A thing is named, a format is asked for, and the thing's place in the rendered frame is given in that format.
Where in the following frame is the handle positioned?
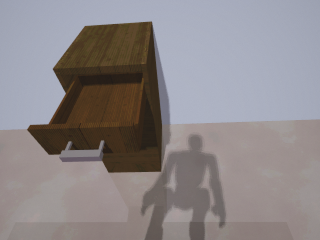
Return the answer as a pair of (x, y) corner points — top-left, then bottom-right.
(59, 140), (105, 162)

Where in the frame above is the drawer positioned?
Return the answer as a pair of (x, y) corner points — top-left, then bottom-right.
(27, 72), (146, 155)

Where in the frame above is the cabinet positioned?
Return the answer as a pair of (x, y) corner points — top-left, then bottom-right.
(53, 21), (162, 173)

